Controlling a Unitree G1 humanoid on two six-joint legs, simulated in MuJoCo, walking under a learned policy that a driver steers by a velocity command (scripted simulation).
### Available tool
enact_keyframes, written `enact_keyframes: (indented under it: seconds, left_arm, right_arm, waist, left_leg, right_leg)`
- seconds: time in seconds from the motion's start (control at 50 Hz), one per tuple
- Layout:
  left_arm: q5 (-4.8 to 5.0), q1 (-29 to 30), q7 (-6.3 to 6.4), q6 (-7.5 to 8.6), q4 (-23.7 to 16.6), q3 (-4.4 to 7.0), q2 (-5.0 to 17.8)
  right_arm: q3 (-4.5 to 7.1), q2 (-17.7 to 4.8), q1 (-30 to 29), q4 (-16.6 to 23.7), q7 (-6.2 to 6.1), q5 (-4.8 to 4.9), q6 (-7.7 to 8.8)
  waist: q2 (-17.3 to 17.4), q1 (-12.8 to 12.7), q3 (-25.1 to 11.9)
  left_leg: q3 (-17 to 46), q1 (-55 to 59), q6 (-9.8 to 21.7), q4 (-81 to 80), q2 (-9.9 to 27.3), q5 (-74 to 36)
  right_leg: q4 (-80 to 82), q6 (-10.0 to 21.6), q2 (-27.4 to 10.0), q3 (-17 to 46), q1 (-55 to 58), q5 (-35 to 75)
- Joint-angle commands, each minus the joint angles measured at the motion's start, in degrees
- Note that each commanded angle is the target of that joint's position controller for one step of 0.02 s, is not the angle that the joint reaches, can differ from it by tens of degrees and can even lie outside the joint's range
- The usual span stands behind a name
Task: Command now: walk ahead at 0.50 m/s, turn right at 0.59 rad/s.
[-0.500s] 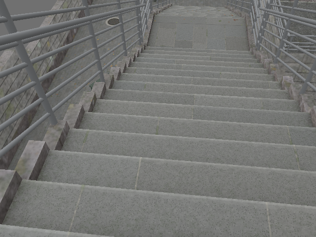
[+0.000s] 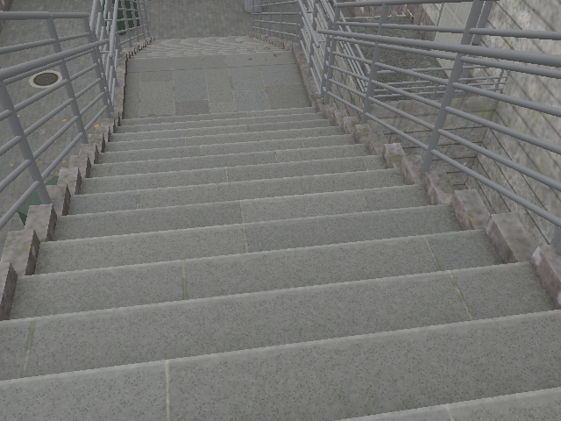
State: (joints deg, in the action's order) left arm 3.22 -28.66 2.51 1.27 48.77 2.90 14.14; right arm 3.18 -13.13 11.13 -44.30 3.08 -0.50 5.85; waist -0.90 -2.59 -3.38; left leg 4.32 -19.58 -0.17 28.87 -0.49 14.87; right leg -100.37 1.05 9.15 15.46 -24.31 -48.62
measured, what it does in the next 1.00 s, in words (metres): goes down, turning right: right foot 0.16 m lower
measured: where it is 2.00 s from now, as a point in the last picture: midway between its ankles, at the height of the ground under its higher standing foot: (347, 345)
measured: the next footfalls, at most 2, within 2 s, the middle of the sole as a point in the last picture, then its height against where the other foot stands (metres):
right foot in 0.66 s outside the picture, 0.16 m lower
left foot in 1.32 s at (307, 376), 0.16 m lower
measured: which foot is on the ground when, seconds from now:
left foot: down 0.00-0.66, up 0.68-1.00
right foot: up 0.00-0.64, down 0.66-1.00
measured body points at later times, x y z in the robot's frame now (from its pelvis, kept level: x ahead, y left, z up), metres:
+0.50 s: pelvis +0.21 -0.02 -0.05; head +0.22 -0.02 +0.40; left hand +0.46 +0.14 -0.14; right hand +0.05 -0.22 -0.19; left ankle +0.04 +0.12 -0.74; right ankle +0.37 -0.24 -0.69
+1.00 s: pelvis +0.48 -0.18 -0.18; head +0.49 -0.19 +0.27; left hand +0.59 +0.06 -0.31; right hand +0.49 -0.46 -0.30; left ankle +0.67 -0.04 -0.83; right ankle +0.45 -0.24 -0.90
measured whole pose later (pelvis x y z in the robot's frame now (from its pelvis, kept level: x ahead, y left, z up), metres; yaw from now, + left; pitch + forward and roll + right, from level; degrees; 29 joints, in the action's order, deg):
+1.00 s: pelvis +0.48 -0.18 -0.18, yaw -19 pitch +1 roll -2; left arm -0.6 -19.6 0.9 5.1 56.6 2.6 11.1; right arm 4.9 -14.5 13.9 -47.7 -1.3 1.1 1.7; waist 3.5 0.1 -0.6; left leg 10.3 -41.7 0.1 58.2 3.3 -6.3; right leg -34.0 4.2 3.5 -5.5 -15.3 -19.5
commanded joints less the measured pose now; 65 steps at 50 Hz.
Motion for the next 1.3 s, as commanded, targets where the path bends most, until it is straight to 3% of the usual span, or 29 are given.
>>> enact_keyframes:
  seconds: [0.02, 0.04, 0.06, 0.1, 0.16, 0.2, 0.24, 0.28, 0.42, 0.5, 0.54, 0.58, 0.62, 0.66, 0.68, 0.7, 0.72, 0.74, 0.76, 0.78, 0.82, 0.88, 0.92, 0.98, 1.02, 1.16, 1.24, 1.28, 1.3]
  left_arm:
    - [2.32, -8.65, 0.04, 2.02, -6.06, -0.52, 1.43]
    - [2.08, 2.79, 1.37, 0.68, -7.35, 0.34, 5.89]
    - [0.68, 9.35, 1.98, -0.92, -9.26, 0.37, 6.13]
    - [-0.89, 5.22, 1.34, -1.53, -8.2, 1.1, 3.59]
    - [-2.53, 10.91, -0.27, 0.4, -10.07, 1.47, 1.72]
    - [-2.37, 10.67, -1.51, -0.07, -9.69, 0.73, -1.88]
    - [-2.45, 9.44, -2.62, -0.72, -9.6, 1.45, 0.21]
    - [-2.35, 12.87, -3.09, -1.29, -10.44, 1.61, 0.52]
    - [-1.67, 26.33, -4.9, 0.17, -14.56, 0.45, -1.41]
    - [-2.43, 34.77, -7.79, 2.39, -17.81, -0.03, -1.08]
    - [-1.62, 33.92, -9.09, 2.04, -16.04, 0.01, -1.73]
    - [-0.6, 30.08, -8.82, 0.85, -14.16, 0.53, -0.38]
    - [-1.48, 22.96, -7.48, 0.19, -9.64, 1.86, 2.41]
    - [-2.75, 5.31, -6.0, 0.95, -2.4, 4.53, 7.99]
    - [-4.41, 0.88, -5.23, 1.53, 0.53, 4.4, 11.91]
    - [-5.48, -2.2, -5.58, 2.15, 0.78, 3.75, 12.96]
    - [-3.66, -2.72, -6.02, 1.1, 0.63, 3.57, 10.14]
    - [-2.17, -1.61, -6.2, 0.69, 1.68, 3.66, 10.39]
    - [-2.02, 7.09, -5.75, 0.53, 0.38, 3.14, 8.43]
    - [-3.32, 13.4, -5.35, 1.9, -1.21, 2.5, 7.12]
    - [-4.78, 18.64, -5.11, 4.07, -0.18, 1.38, 4.37]
    - [-5.36, 12.66, -3.04, 4.37, 3.55, 1.3, 4.99]
    - [-5.22, 10.88, -1.98, 4.71, 4.66, 1.66, 6.47]
    - [-3.24, 10.25, -0.7, 4.79, 5.12, 0.58, 2.65]
    - [-2.94, 8.15, 0.47, 4.55, 6.45, -0.17, 0.72]
    - [-3.84, 1.34, 0.86, 3.1, 5.73, 0.85, 2.77]
    - [-2.82, 1.93, 1.66, 1.44, 5.44, 1.86, 5.48]
    - [-2.52, 7.57, 0.76, 1.04, 5.21, 2.84, 8.38]
    - [-2.28, 7.95, 0.25, 1.33, 5.55, 2.65, 7.73]
  right_arm:
    - [4.4, -15.93, 23.0, -8.23, -0.6, 1.12, -2.55]
    - [2.0, -9.17, 15.22, -5.43, -1.28, 0.56, -1.74]
    - [0.1, -4.45, 9.54, -5.43, -1.58, 0.07, -1.16]
    - [-1.53, -0.57, 5.58, -6.29, -1.81, 0.02, -0.33]
    - [-1.0, -3.56, 9.37, -8.02, -4.17, -1.43, 0.63]
    - [-0.65, -5.75, 15.38, -11.02, -5.48, -1.35, -0.23]
    - [0.19, -8.54, 14.84, -10.69, -5.04, -1.15, -0.04]
    - [-0.01, -6.17, 17.4, -11.63, -4.48, 0.19, -0.27]
    - [0.0, -3.19, 28.92, -14.6, -5.74, -0.92, -1.18]
    - [-1.22, -2.04, 25.73, -11.91, -6.82, -0.6, -1.01]
    - [-1.07, -3.63, 18.89, -9.42, -5.79, -0.29, -1.58]
    - [-0.03, -7.4, 17.47, -8.83, -5.28, 0.83, -2.34]
    - [0.3, -8.31, 21.31, -9.78, -5.01, 1.05, -3.57]
    - [0.6, -8.68, 19.85, -12.06, -4.55, 1.64, -2.68]
    - [0.61, -4.48, 21.76, -10.52, -4.52, 0.53, -1.78]
    - [-1.06, -0.98, 33.86, -10.61, -3.17, 2.77, 0.18]
    - [0.15, -6.3, 30.53, -9.51, -2.84, 4.14, 1.26]
    - [-0.17, -5.67, 25.2, -6.06, -3.12, 5.44, 0.53]
    - [0.22, -5.75, 18.84, -5.27, -4.91, 4.92, -0.93]
    - [0.54, -4.93, 18.72, -5.27, -6.11, 4.91, -1.95]
    - [1.28, -4.11, 18.55, -6.08, -6.86, 2.21, -4.24]
    - [2.1, -4.27, 13.38, -3.95, -6.11, 1.96, -4.29]
    - [1.98, -3.46, 13.72, -4.15, -5.2, 1.73, -4.11]
    - [2.96, -5.08, 7.64, -1.85, -3.9, 1.57, -4.02]
    - [2.31, -2.73, 3.91, -0.08, -2.95, 0.63, -4.25]
    - [1.36, -2.49, -4.91, 6.59, -0.95, 0.53, -4.98]
    - [0.69, -1.3, -8.82, 8.57, 1.0, 2.84, -5.47]
    - [1.93, -3.18, 0.38, 5.66, 0.72, 3.94, -5.31]
    - [3.51, -6.16, 8.71, 1.85, -0.17, 2.99, -5.21]
  waist:
    - [19.82, 1.61, -7.59]
    - [7.38, 2.46, 0.99]
    - [4.31, 2.45, 8.68]
    - [4.32, -2.52, 10.82]
    - [8.75, -0.07, 9.81]
    - [8.84, 0.8, 4.38]
    - [5.32, 0.48, 3.14]
    - [2.2, 2.31, 5.09]
    - [4.88, 9.74, 13.08]
    - [4.31, 10.1, 15.26]
    - [2.11, 9.58, 12.88]
    - [4.88, 7.9, 13.52]
    - [5.83, 5.41, 10.57]
    - [4.44, -5.65, 3.96]
    - [-11.98, -4.43, 1.63]
    - [-14.19, -0.93, -16.6]
    - [-8.42, -4.15, -24.49]
    - [-3.8, -2.33, -25.14]
    - [5.75, 0.3, -16.87]
    - [4.63, 2.87, -11.8]
    - [3.66, 6.23, -0.04]
    - [-3.51, 5.45, 0.4]
    - [-2.81, 6.12, -0.17]
    - [-2.53, 5.22, 3.32]
    - [-4.17, 4.23, 4.91]
    - [-1.06, -2.7, 8.69]
    - [-2.59, -5.28, 11.92]
    - [-4.52, 0.57, 8.8]
    - [-1.17, 4.05, 3.76]
  left_leg:
    - [35.61, 33.74, 10.6, -8.13, 28.47, -13.6]
    - [30.4, 20.26, 13.62, -11.75, 26.54, -2.59]
    - [24.41, 7.77, 12.71, -10.96, 23.69, -2.57]
    - [11.88, -2.53, 6.2, -9.0, 14.17, -0.22]
    - [1.54, -5.54, 4.48, -12.37, 9.96, -20.13]
    - [3.36, 5.04, 7.51, -9.49, 13.89, -32.32]
    - [3.44, 11.82, 8.4, -6.36, 16.37, -36.46]
    - [3.08, 18.09, 7.52, -4.51, 16.79, -34.07]
    - [1.71, 35.82, 5.03, 2.27, 19.31, -25.39]
    - [-7.03, 24.9, 3.15, 2.37, 16.44, -19.4]
    - [-16.16, -0.63, 2.16, -0.09, 12.6, -2.89]
    - [-16.72, 6.27, 1.76, 5.59, 12.87, -9.29]
    - [-15.0, 20.72, 1.66, 21.33, 13.66, -24.19]
    - [-14.92, 7.65, -0.45, 50.98, 11.11, -25.76]
    - [-12.97, -10.73, -3.51, 77.62, 2.45, 30.61]
    - [8.34, -24.33, -2.27, 86.53, 0.39, 36.72]
    - [12.3, -23.14, -2.16, 80.74, 1.96, 35.09]
    - [9.32, -24.92, -1.73, 73.3, 3.54, 28.96]
    - [3.37, -23.5, -1.52, 73.94, 5.63, 20.31]
    - [7.54, -20.17, -0.36, 66.42, 5.65, 5.49]
    - [7.36, -11.98, -1.61, 53.04, 8.07, 1.37]
    - [7.02, -14.41, -2.15, 42.88, 7.91, -0.82]
    - [5.98, -15.51, -0.89, 41.59, 6.57, -9.19]
    - [8.65, -18.29, 1.49, 24.84, 4.52, -30.33]
    - [7.29, -17.1, 0.71, 18.55, 3.32, -40.82]
    - [9.24, -31.11, 1.4, 14.13, 3.88, -36.37]
    - [-0.83, -21.65, 2.02, 7.41, 4.61, -26.68]
    - [-3.18, -5.58, 4.34, 4.89, 4.83, -20.65]
    - [-9.0, 6.92, 5.21, 1.37, 0.24, -25.91]
  right_leg:
    - [-25.35, -1.85, -5.82, -7.93, -40.81, 14.84]
    - [-19.14, -0.05, -10.33, -8.16, -39.36, 22.75]
    - [-16.77, 1.4, -11.27, -7.13, -37.03, 25.18]
    - [0.71, 3.93, -13.41, -2.29, -31.08, 37.98]
    - [29.91, 2.3, -11.08, -5.74, -21.63, 54.57]
    - [34.74, 1.98, -11.19, -4.38, -22.86, 56.16]
    - [33.07, 3.06, -10.84, -4.3, -25.84, 57.77]
    - [33.83, 3.95, -11.12, -3.22, -32.64, 55.38]
    - [38.15, 4.17, -12.02, -1.2, -53.41, 52.14]
    - [54.86, 4.57, -12.61, -8.92, -39.97, 70.75]
    - [64.05, 3.65, -8.92, -17.41, -3.29, 88.17]
    - [66.83, 2.86, -7.58, -16.83, -0.96, 80.95]
    - [75.91, 3.44, -7.95, -16.35, 0.23, 75.19]
    - [80.62, 5.83, -8.67, -17.98, 28.3, 81.91]
    - [73.75, 10.18, -15.14, -9.35, 43.79, 100.79]
    - [51.21, 19.88, -27.13, 3.1, 64.9, 109.46]
    - [57.01, 23.18, -29.14, 5.64, 60.81, 95.19]
    - [69.7, 23.56, -32.17, 14.26, 53.52, 58.19]
    - [80.61, 20.5, -32.34, 19.01, 37.65, 35.55]
    - [82.32, 20.27, -35.83, 21.69, 21.96, 34.43]
    - [81.36, 15.8, -29.18, 7.97, 1.57, 48.29]
    - [80.32, 15.45, -24.75, -1.09, 2.15, 58.14]
    - [78.98, 14.46, -24.54, -3.98, 3.15, 60.58]
    - [76.84, 7.69, -19.39, -12.32, 3.89, 45.53]
    - [72.43, 7.05, -18.94, -14.9, 3.14, 39.2]
    - [57.51, 8.78, -26.93, -7.79, 11.65, 28.37]
    - [51.18, 5.6, -27.59, -10.59, 6.03, 30.26]
    - [43.23, 3.54, -28.75, -12.88, 1.43, 38.74]
    - [31.84, 2.59, -25.44, -18.87, 0.97, 54.43]
Over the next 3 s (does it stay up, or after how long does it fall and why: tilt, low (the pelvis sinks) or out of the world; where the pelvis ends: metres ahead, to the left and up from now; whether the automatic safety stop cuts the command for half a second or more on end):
stays up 1.56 0.00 -0.72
